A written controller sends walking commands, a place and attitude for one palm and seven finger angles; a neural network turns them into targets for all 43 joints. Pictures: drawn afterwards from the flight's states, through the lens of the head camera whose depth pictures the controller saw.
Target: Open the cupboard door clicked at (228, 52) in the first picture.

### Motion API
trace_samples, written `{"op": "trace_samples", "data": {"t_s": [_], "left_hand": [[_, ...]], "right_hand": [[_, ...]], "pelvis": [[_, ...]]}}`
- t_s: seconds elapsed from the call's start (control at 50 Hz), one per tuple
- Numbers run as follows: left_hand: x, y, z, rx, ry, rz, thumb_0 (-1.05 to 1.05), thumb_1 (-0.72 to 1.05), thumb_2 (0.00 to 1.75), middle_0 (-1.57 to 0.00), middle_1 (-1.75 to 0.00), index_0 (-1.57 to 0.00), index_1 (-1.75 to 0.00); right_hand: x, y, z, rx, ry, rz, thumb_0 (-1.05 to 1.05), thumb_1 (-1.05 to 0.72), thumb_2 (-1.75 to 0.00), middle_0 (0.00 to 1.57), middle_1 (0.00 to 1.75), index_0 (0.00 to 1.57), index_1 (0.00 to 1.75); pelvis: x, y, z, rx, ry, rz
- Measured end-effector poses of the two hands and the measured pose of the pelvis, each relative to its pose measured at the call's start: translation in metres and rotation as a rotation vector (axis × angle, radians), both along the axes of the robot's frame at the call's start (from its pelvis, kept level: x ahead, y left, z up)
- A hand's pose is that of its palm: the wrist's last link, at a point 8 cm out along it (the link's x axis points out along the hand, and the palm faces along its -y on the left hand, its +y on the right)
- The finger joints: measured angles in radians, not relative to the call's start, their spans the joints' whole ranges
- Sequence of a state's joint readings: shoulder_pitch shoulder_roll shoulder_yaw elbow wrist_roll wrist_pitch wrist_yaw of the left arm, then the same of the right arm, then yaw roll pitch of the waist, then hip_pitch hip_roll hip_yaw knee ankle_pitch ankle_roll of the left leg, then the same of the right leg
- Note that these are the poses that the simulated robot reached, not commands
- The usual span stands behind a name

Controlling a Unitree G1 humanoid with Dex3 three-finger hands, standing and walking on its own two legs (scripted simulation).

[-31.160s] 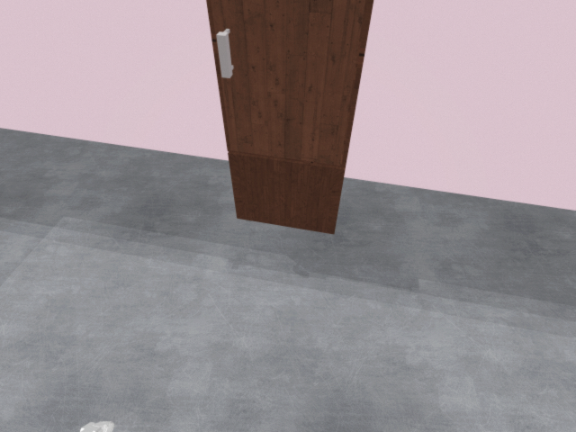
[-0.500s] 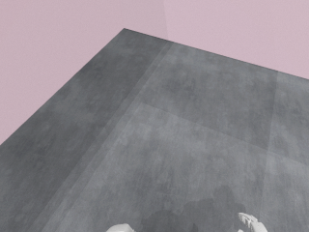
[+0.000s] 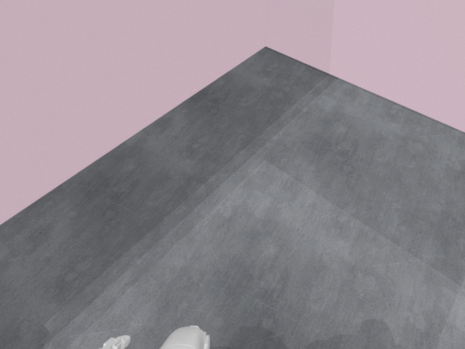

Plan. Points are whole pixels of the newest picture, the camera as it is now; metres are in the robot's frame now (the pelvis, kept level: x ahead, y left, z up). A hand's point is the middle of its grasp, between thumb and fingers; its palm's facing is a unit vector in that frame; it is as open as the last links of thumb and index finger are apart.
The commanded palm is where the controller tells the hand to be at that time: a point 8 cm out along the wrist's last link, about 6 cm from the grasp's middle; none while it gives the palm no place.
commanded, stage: turn to face it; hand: left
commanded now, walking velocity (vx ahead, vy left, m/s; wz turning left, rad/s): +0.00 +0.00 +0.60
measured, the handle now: out of the picture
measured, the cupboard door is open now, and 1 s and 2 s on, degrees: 43 43 43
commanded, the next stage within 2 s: none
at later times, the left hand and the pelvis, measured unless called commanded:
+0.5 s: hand out of the picture +0.06 +0.21 -0.15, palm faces +0.31 -0.90 -0.32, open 7.4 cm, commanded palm none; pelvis +0.02 -0.03 -0.01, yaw +19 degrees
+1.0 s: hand out of the picture -0.03 +0.20 -0.17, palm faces +0.61 -0.75 -0.25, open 7.4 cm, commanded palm none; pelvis +0.04 -0.01 +0.00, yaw +37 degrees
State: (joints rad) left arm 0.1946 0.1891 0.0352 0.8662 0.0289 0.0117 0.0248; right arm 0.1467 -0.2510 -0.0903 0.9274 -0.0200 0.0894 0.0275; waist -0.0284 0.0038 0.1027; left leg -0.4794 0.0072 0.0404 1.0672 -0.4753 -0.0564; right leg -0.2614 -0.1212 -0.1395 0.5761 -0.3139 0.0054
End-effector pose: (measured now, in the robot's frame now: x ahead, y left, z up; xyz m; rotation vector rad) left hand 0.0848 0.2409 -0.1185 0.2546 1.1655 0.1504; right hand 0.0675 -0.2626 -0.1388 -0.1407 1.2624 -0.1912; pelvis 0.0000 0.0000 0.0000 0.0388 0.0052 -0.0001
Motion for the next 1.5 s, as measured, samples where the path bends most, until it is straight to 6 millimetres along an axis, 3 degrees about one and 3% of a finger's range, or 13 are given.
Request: {"op": "trace_samples", "data": {"t_s": [0.1, 0.2, 0.38, 0.5, 0.6, 0.76, 0.9, 1.0, 1.12, 1.22, 1.3, 1.4, 1.5], "left_hand": [[-0.024, 0.000, -0.014, -0.054, 0.027, 0.084, 0.00, 0.90, 0.90, -0.20, -0.30, -0.21, -0.30], [-0.049, 0.020, -0.037, -0.067, 0.074, 0.183, 0.00, 0.90, 0.90, -0.21, -0.30, -0.21, -0.30], [-0.044, 0.029, -0.008, -0.004, 0.026, 0.283, 0.01, 0.91, 0.90, -0.20, -0.29, -0.20, -0.30], [-0.044, 0.011, 0.003, 0.056, -0.047, 0.327, 0.00, 0.91, 0.90, -0.20, -0.29, -0.20, -0.30], [-0.065, -0.013, 0.007, 0.031, -0.002, 0.396, 0.00, 0.91, 0.90, -0.20, -0.29, -0.20, -0.30], [-0.112, -0.037, -0.012, -0.060, 0.060, 0.537, 0.00, 0.90, 0.90, -0.20, -0.30, -0.20, -0.30], [-0.158, -0.024, -0.038, -0.090, 0.138, 0.669, 0.00, 0.91, 0.90, -0.20, -0.30, -0.20, -0.30], [-0.152, -0.009, -0.023, -0.059, 0.088, 0.719, 0.01, 0.91, 0.90, -0.20, -0.29, -0.20, -0.30], [-0.127, -0.001, -0.005, -0.005, 0.005, 0.740, 0.01, 0.91, 0.90, -0.20, -0.29, -0.20, -0.30], [-0.105, -0.009, 0.002, 0.057, -0.063, 0.760, 0.00, 0.91, 0.90, -0.20, -0.29, -0.20, -0.30], [-0.105, -0.032, 0.007, 0.061, -0.061, 0.807, 0.00, 0.91, 0.90, -0.20, -0.29, -0.20, -0.30], [-0.118, -0.064, 0.005, 0.002, -0.016, 0.887, 0.00, 0.91, 0.90, -0.20, -0.29, -0.20, -0.30], [-0.148, -0.090, -0.010, -0.059, 0.027, 0.992, 0.00, 0.90, 0.90, -0.20, -0.30, -0.21, -0.30]], "right_hand": [[0.031, 0.011, 0.009, -0.018, -0.014, 0.101, 0.00, -0.91, -0.90, 0.20, 0.30, 0.19, 0.30], [0.062, 0.028, 0.006, -0.053, -0.071, 0.200, 0.00, -0.91, -0.90, 0.20, 0.30, 0.20, 0.30], [0.072, 0.029, 0.005, -0.031, -0.018, 0.291, 0.00, -0.91, -0.90, 0.20, 0.30, 0.20, 0.30], [0.093, 0.009, -0.015, 0.003, 0.016, 0.333, 0.00, -0.91, -0.90, 0.20, 0.30, 0.20, 0.30], [0.121, 0.008, -0.006, 0.005, 0.021, 0.389, 0.00, -0.91, -0.90, 0.20, 0.30, 0.20, 0.30], [0.176, 0.051, 0.009, -0.005, -0.029, 0.554, 0.00, -0.91, -0.90, 0.20, 0.30, 0.19, 0.30], [0.209, 0.100, 0.014, -0.030, -0.142, 0.692, 0.00, -0.91, -0.90, 0.20, 0.30, 0.20, 0.30], [0.205, 0.105, 0.018, -0.044, -0.100, 0.737, 0.00, -0.91, -0.90, 0.20, 0.30, 0.20, 0.30], [0.204, 0.094, 0.011, -0.031, -0.029, 0.761, 0.00, -0.91, -0.90, 0.20, 0.30, 0.20, 0.30], [0.219, 0.077, -0.009, -0.012, 0.024, 0.775, 0.00, -0.91, -0.90, 0.20, 0.30, 0.20, 0.30], [0.239, 0.075, -0.013, -0.019, 0.050, 0.812, 0.00, -0.91, -0.90, 0.20, 0.30, 0.20, 0.30], [0.264, 0.098, -0.001, -0.012, 0.038, 0.887, 0.00, -0.91, -0.90, 0.20, 0.30, 0.20, 0.30], [0.287, 0.145, 0.007, -0.006, -0.013, 1.008, 0.00, -0.91, -0.90, 0.20, 0.30, 0.19, 0.30]], "pelvis": [[0.004, 0.003, -0.001, 0.000, 0.006, 0.074], [0.006, 0.011, -0.015, -0.021, 0.012, 0.140], [0.014, -0.006, -0.002, -0.037, 0.024, 0.242], [0.023, -0.029, -0.010, -0.023, 0.015, 0.324], [0.030, -0.035, 0.001, -0.007, 0.009, 0.392], [0.037, -0.030, 0.002, 0.000, 0.011, 0.501], [0.036, -0.015, -0.013, -0.025, 0.004, 0.590], [0.040, -0.015, -0.002, -0.042, 0.007, 0.641], [0.054, -0.023, 0.002, -0.052, 0.009, 0.705], [0.074, -0.039, -0.008, -0.034, 0.023, 0.770], [0.082, -0.044, -0.005, -0.024, 0.004, 0.834], [0.092, -0.044, 0.004, 0.006, 0.008, 0.903], [0.094, -0.037, 0.001, 0.008, 0.007, 0.976]]}}
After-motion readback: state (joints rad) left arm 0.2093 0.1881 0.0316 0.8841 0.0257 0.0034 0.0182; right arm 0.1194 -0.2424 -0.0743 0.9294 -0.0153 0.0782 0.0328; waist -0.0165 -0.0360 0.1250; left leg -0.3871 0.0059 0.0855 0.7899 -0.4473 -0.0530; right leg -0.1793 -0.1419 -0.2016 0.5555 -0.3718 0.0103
